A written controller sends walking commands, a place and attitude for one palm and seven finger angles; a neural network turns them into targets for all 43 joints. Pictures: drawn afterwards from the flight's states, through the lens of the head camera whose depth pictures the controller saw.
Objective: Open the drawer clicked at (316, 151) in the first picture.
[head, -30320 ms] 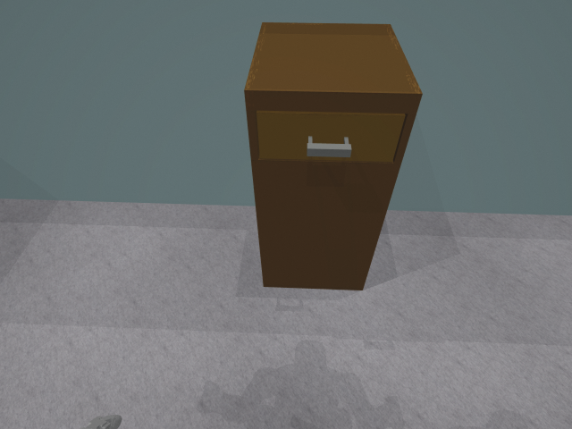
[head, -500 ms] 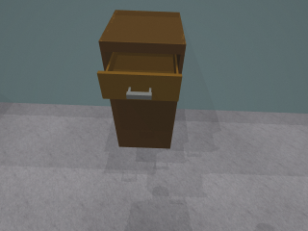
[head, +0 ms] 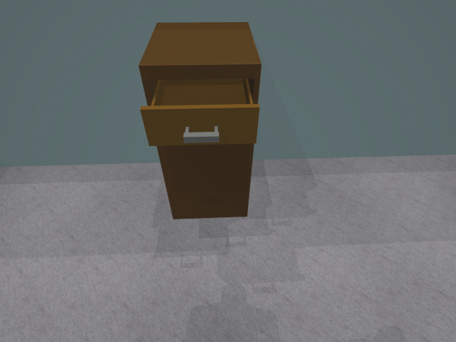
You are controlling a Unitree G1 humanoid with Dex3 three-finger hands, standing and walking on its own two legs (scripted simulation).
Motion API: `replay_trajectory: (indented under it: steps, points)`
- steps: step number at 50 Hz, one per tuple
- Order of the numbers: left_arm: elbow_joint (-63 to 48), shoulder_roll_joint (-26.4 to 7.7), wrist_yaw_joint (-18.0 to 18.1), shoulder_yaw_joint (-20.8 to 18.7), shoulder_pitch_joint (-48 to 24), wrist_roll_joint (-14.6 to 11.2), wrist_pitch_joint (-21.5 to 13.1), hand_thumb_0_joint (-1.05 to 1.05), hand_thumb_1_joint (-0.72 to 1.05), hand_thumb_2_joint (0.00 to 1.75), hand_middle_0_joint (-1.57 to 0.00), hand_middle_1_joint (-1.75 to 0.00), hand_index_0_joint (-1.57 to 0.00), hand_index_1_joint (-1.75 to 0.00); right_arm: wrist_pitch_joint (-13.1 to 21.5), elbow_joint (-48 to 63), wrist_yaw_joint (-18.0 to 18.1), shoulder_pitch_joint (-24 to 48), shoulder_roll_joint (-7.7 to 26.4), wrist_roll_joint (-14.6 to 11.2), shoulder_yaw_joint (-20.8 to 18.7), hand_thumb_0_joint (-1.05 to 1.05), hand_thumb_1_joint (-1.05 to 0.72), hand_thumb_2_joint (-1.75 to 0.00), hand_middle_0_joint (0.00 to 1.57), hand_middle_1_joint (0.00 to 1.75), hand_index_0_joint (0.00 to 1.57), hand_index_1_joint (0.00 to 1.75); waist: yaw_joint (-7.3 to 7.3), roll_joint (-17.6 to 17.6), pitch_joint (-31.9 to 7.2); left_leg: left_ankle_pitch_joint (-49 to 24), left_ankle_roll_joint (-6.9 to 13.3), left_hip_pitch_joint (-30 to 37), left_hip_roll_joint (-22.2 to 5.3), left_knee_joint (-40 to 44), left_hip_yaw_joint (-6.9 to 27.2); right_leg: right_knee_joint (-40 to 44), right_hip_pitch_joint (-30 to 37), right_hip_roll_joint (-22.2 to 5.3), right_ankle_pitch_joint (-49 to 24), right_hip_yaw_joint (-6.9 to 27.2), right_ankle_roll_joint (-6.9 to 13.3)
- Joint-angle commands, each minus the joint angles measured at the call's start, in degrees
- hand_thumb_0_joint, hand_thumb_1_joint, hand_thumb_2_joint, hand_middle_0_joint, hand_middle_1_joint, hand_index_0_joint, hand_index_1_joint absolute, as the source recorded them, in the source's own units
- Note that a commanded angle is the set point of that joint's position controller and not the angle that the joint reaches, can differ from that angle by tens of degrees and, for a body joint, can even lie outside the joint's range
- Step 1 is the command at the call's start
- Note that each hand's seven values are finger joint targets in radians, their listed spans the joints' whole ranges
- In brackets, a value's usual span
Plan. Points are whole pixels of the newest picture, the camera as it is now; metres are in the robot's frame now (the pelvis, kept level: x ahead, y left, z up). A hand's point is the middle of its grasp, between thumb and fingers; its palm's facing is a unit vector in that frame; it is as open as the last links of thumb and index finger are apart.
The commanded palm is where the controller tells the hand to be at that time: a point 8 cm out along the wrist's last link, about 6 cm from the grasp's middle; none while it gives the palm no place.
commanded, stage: come to a stop and stand still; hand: left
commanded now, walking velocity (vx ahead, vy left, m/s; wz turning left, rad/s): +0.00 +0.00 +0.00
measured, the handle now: (201, 133) +0.71 +0.12 -0.04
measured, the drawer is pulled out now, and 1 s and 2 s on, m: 0.18 0.18 0.18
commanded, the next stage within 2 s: look again from close up in 0.68 s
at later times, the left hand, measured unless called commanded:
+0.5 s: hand out of the picture -0.06 +0.18 -0.17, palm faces +0.05 -0.99 -0.12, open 7.4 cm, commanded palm none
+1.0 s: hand out of the picture -0.10 +0.17 -0.17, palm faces +0.05 -0.99 -0.14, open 7.4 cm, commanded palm none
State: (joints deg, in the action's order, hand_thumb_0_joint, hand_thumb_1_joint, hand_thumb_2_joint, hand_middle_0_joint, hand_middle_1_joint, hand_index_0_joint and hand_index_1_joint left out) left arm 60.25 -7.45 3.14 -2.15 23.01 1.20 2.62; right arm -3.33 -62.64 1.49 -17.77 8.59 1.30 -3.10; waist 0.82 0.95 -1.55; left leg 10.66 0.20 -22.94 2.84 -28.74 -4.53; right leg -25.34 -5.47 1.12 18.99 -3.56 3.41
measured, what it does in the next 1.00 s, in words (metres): steps on the spot: left foot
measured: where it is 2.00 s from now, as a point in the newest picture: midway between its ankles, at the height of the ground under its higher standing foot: outside the picture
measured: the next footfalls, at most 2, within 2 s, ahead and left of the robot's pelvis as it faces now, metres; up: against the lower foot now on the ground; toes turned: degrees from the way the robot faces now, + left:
left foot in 0.16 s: +0.06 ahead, +0.11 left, +0.00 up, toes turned +2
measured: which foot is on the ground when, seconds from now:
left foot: up 0.00-0.14, down 0.16-1.00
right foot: down 0.00-1.00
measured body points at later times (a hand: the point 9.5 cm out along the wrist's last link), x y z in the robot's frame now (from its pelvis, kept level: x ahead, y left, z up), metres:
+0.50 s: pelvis -0.03 +0.04 +0.01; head -0.03 +0.05 +0.46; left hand -0.06 +0.23 -0.16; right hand -0.05 -0.17 -0.15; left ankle +0.02 +0.11 -0.74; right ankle -0.05 -0.10 -0.74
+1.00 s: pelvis -0.04 +0.02 +0.01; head -0.04 +0.02 +0.46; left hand -0.10 +0.22 -0.15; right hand -0.06 -0.18 -0.16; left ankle +0.02 +0.11 -0.74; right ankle -0.05 -0.10 -0.74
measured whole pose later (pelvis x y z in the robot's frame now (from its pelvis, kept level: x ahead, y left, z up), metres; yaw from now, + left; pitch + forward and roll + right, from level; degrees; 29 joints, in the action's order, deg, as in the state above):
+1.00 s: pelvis -0.04 +0.02 +0.01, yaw -1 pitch -2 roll +0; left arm 65.3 -4.9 2.4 0.4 24.5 1.0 -0.4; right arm -0.6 -66.1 1.2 -17.7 6.5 0.4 -0.3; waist -0.2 0.0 -0.1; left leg 6.5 3.1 -12.9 1.7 -20.7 -4.5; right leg -23.7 -8.6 -1.0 13.7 -1.7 -0.3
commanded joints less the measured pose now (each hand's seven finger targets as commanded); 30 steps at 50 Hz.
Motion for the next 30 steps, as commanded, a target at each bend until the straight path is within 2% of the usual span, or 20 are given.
replay_trajectory:
  steps: [1,2,4,5,6,7,8,9,10,11,12,15,18,22,25,28,30]
  points:
    - [-4.87,-4.79,0.78,-0.01,-7.75,-0.48,-3.04,0.0,0.9,0.9,-0.2,-0.3,-0.2,-0.3,0.36,0.89,-0.92,-5.18,2.47,-0.43,-0.47,0.0,-0.9,-0.9,0.2,0.3,0.2,0.3,3.83,-7.63,10.94,5.02,-0.72,3.49,-4.12,-21.91,5.59,18.26,-20.0,-13.98,2.53,10.71,5.94]
    - [-4.0,-4.53,0.37,0.44,-5.99,-0.57,-3.62,0.0,0.9,0.9,-0.2,-0.3,-0.2,-0.3,1.06,1.31,-0.96,-4.66,2.42,-0.72,-0.11,0.0,-0.9,-0.9,0.2,0.3,0.2,0.3,3.09,-5.6,10.75,5.29,-0.66,2.56,-4.17,-19.81,4.59,16.17,-15.54,-13.11,-3.78,9.39,5.63]
    - [-2.0,-5.1,-0.02,0.38,-2.13,-0.24,-3.77,0.0,0.9,0.9,-0.2,-0.3,-0.2,-0.3,1.77,2.07,-0.7,-2.77,1.55,-0.97,0.43,0.0,-0.9,-0.9,0.2,0.3,0.2,0.3,1.0,-5.11,10.81,7.79,-0.47,2.08,-4.84,-9.82,2.89,12.01,-9.06,-13.07,-14.65,8.49,5.78]
    - [-1.04,-5.62,-0.14,0.46,-0.44,-0.14,-3.61,0.0,0.9,0.9,-0.2,-0.3,-0.2,-0.3,2.15,1.82,-0.32,-2.63,0.95,-0.96,0.79,0.0,-0.9,-0.9,0.2,0.3,0.2,0.3,0.32,-5.32,9.83,6.77,-0.39,4.81,-4.98,-3.28,2.39,8.98,-7.18,-13.01,-17.51,8.55,5.21]
    - [-0.02,-5.63,-0.27,0.62,0.49,-0.32,-3.48,0.0,0.9,0.9,-0.2,-0.3,-0.2,-0.3,2.57,0.98,0.09,-4.24,0.69,-0.96,1.09,0.0,-0.9,-0.9,0.2,0.3,0.2,0.3,0.54,-3.94,8.27,0.25,-0.21,10.08,-5.33,4.0,2.9,5.77,-7.81,-12.17,-17.39,8.03,3.46]
    - [0.85,-4.47,-0.47,0.96,2.05,-0.69,-3.35,0.0,0.9,0.9,-0.2,-0.3,-0.2,-0.3,3.3,0.19,0.47,-4.79,1.24,-1.0,1.62,0.0,-0.9,-0.9,0.2,0.3,0.2,0.3,-0.28,-0.28,7.04,-7.26,0.55,13.36,-6.89,7.73,5.96,3.66,-8.44,-9.2,-15.32,7.16,1.04]
    - [1.21,-3.26,-0.58,1.16,3.63,-1.0,-3.18,0.0,0.9,0.9,-0.2,-0.3,-0.2,-0.3,3.97,-0.21,0.92,-4.74,2.82,-0.84,1.8,0.0,-0.9,-0.9,0.2,0.3,0.2,0.3,-1.62,2.75,6.41,-11.27,1.77,13.46,-10.0,8.27,8.68,3.26,-7.93,-6.57,-11.82,6.17,-0.8]
    - [1.5,-2.48,-0.58,1.33,4.47,-0.85,-2.96,0.0,0.9,0.9,-0.2,-0.3,-0.2,-0.3,4.03,-0.28,1.16,-3.88,3.98,-0.81,1.73,0.0,-0.9,-0.9,0.2,0.3,0.2,0.3,-2.47,1.85,7.07,-9.55,2.44,10.84,-11.49,8.08,9.16,5.25,-6.45,-5.96,-9.3,5.82,-1.57]
    - [2.36,-2.37,-0.6,1.47,4.07,-1.01,-2.96,0.0,0.9,0.9,-0.2,-0.3,-0.2,-0.3,4.04,-0.76,1.31,-3.53,3.5,-0.75,2.13,0.0,-0.9,-0.9,0.2,0.3,0.2,0.3,-2.06,0.63,6.46,-7.7,2.66,9.81,-10.56,9.34,9.97,5.4,-5.04,-6.01,-9.6,5.91,-1.72]
    - [3.01,-2.61,-0.6,1.52,3.75,-0.97,-2.68,0.0,0.9,0.9,-0.2,-0.3,-0.2,-0.3,4.21,-1.38,1.07,-3.31,3.39,-0.9,2.37,0.0,-0.9,-0.9,0.2,0.3,0.2,0.3,-2.01,2.9,5.88,-5.11,2.78,9.71,-10.49,12.26,11.11,4.33,-3.66,-6.26,-8.84,5.12,-2.14]
    - [3.09,-2.79,-0.58,1.47,3.86,-0.85,-2.57,0.0,0.9,0.9,-0.2,-0.3,-0.2,-0.3,4.22,-1.23,0.99,-3.12,3.86,-1.02,2.11,0.0,-0.9,-0.9,0.2,0.3,0.2,0.3,-2.1,3.47,4.84,-1.73,2.87,9.36,-11.04,13.99,11.77,4.02,-2.28,-5.89,-7.92,4.67,-2.63]
    - [3.41,-2.51,-0.59,1.58,4.28,-0.51,-2.63,0.0,0.9,0.9,-0.2,-0.3,-0.2,-0.3,4.16,-1.36,0.9,-2.22,4.11,-1.04,1.86,0.0,-0.9,-0.9,0.2,0.3,0.2,0.3,-2.16,1.62,4.12,3.79,2.63,9.46,-10.51,15.66,11.84,4.71,-1.88,-6.05,-7.8,4.33,-2.75]
    - [3.51,-1.94,-0.59,1.72,4.0,-0.31,-2.72,0.0,0.9,0.9,-0.2,-0.3,-0.2,-0.3,3.89,-1.68,0.78,-1.98,3.72,-1.02,1.68,0.0,-0.9,-0.9,0.2,0.3,0.2,0.3,-1.77,0.66,6.42,8.1,2.37,8.51,-9.99,16.8,11.52,5.47,-3.78,-6.18,-6.76,4.26,-2.76]
    - [3.59,-1.48,-0.53,1.63,4.58,-0.09,-2.74,0.0,0.9,0.9,-0.2,-0.3,-0.2,-0.3,3.53,-2.07,0.59,-2.31,3.49,-0.93,1.48,0.0,-0.9,-0.9,0.2,0.3,0.2,0.3,-1.48,-0.57,8.47,11.63,2.2,7.75,-9.58,17.94,11.9,5.79,-6.09,-6.12,-4.38,3.94,-2.93]
    - [3.6,-1.65,-0.49,1.5,5.19,0.07,-2.66,0.0,0.9,0.9,-0.2,-0.3,-0.2,-0.3,3.34,-2.07,0.48,-2.5,3.65,-0.88,1.43,0.0,-0.9,-0.9,0.2,0.3,0.2,0.3,-1.4,0.69,8.55,14.19,2.18,7.12,-9.68,19.0,12.28,5.24,-6.4,-5.88,-3.37,3.61,-2.96]
    - [3.77,-1.56,-0.52,1.53,6.08,0.16,-2.75,0.0,0.9,0.9,-0.2,-0.3,-0.2,-0.3,3.18,-1.75,0.38,-2.3,3.87,-0.85,1.3,0.0,-0.9,-0.9,0.2,0.3,0.2,0.3,-1.35,0.86,8.5,14.66,2.13,7.19,-9.39,18.93,11.97,5.41,-7.01,-5.78,-2.97,3.87,-2.92]
    - [3.77,-1.63,-0.49,1.55,6.31,0.16,-2.87,0.0,0.9,0.9,-0.2,-0.3,-0.2,-0.3,3.15,-1.65,0.34,-2.24,3.9,-0.88,1.31,0.0,-0.9,-0.9,0.2,0.3,0.2,0.3,-1.24,-0.25,8.0,13.57,2.12,8.12,-9.27,18.34,11.66,5.93,-7.52,-5.89,-2.68,4.16,-2.85]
